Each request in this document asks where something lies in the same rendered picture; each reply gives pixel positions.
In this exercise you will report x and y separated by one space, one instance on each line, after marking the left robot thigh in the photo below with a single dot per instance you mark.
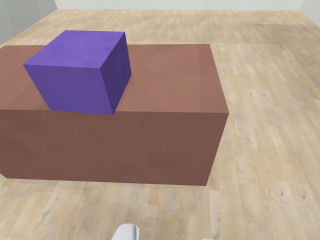
127 232

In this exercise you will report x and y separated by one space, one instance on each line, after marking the pedestal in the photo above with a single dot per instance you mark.
166 128

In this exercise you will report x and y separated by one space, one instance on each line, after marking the carton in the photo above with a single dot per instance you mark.
82 71

